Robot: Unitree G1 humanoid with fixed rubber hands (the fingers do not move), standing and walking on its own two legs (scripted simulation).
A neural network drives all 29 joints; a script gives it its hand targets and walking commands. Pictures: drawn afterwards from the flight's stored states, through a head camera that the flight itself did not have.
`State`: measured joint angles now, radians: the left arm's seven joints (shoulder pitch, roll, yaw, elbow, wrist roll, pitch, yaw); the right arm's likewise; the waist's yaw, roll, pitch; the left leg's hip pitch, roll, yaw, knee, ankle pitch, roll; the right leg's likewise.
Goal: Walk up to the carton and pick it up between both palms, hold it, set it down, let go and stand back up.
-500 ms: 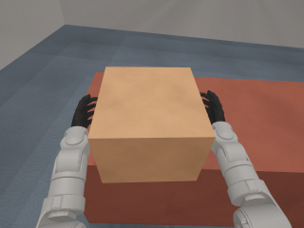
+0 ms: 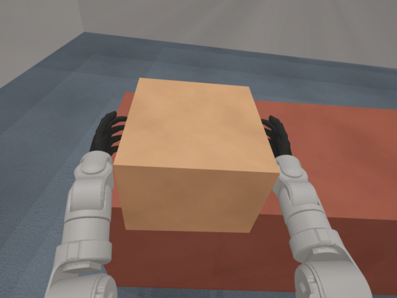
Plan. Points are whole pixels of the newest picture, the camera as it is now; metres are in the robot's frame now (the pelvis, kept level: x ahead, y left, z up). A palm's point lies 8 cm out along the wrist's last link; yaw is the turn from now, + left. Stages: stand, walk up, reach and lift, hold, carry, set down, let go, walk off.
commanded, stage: reach and lift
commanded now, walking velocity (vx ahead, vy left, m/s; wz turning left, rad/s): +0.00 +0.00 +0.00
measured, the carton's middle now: (192, 152) +0.42 -0.01 +0.10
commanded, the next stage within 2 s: hold in 0.70 s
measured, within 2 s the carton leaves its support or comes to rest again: neither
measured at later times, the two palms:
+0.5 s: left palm (99, 152) +0.37 +0.18 +0.14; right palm (275, 148) +0.38 -0.18 +0.14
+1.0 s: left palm (93, 149) +0.36 +0.18 +0.16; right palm (277, 145) +0.37 -0.17 +0.16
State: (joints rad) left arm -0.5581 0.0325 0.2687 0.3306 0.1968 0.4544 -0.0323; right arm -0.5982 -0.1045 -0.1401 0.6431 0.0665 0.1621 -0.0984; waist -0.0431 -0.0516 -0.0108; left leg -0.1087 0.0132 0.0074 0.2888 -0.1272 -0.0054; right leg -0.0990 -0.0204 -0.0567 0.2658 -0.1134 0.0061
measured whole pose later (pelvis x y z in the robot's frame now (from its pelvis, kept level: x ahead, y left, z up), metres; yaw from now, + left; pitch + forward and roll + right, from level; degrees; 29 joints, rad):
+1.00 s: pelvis +0.01 +0.00 +0.00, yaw +0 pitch -5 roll -1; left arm -0.45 0.02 0.27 0.04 0.21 0.63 -0.05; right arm -0.56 -0.13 -0.03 0.44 0.19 0.31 -0.15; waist -0.06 -0.05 0.01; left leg -0.05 0.02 0.00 0.31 -0.16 -0.01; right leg -0.03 -0.01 -0.06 0.26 -0.14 0.01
